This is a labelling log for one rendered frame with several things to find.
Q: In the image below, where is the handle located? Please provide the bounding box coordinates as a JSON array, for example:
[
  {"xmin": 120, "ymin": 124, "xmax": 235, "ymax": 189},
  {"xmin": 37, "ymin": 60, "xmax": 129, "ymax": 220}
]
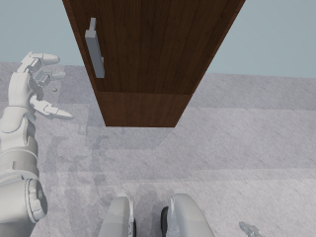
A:
[{"xmin": 85, "ymin": 18, "xmax": 105, "ymax": 78}]

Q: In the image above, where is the robot left forearm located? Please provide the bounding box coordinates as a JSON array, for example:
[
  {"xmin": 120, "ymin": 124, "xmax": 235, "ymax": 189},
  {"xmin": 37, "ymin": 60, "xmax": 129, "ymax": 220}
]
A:
[{"xmin": 0, "ymin": 106, "xmax": 40, "ymax": 186}]

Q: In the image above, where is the robot shin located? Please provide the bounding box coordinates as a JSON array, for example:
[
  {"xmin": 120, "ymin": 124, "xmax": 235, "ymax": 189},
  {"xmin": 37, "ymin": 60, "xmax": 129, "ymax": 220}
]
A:
[
  {"xmin": 117, "ymin": 193, "xmax": 133, "ymax": 237},
  {"xmin": 166, "ymin": 189, "xmax": 185, "ymax": 237}
]

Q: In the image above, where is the right robot hand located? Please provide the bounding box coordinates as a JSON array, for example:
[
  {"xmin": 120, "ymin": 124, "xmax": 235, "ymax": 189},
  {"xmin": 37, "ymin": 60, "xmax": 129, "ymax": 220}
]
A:
[{"xmin": 239, "ymin": 221, "xmax": 265, "ymax": 237}]

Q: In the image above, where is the robot left upper arm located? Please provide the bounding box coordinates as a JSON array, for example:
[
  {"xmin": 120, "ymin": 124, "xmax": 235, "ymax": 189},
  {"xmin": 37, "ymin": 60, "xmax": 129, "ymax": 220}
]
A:
[{"xmin": 0, "ymin": 178, "xmax": 48, "ymax": 237}]

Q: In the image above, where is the left robot hand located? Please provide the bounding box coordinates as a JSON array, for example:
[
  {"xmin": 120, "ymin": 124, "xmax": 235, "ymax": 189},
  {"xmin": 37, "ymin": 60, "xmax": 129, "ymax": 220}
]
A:
[{"xmin": 8, "ymin": 51, "xmax": 74, "ymax": 120}]

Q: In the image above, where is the cupboard door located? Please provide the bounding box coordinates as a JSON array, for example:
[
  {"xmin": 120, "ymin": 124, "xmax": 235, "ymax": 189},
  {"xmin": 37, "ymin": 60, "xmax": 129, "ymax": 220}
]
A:
[{"xmin": 69, "ymin": 0, "xmax": 241, "ymax": 95}]

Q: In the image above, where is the robot right shin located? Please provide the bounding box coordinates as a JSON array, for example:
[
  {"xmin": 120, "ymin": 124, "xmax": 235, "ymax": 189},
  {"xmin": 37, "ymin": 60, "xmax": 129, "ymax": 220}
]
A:
[{"xmin": 166, "ymin": 189, "xmax": 185, "ymax": 237}]

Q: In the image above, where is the robot left shin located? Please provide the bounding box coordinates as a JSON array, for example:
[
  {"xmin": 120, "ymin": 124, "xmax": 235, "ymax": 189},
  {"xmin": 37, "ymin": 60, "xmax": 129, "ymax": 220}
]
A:
[{"xmin": 117, "ymin": 193, "xmax": 133, "ymax": 237}]

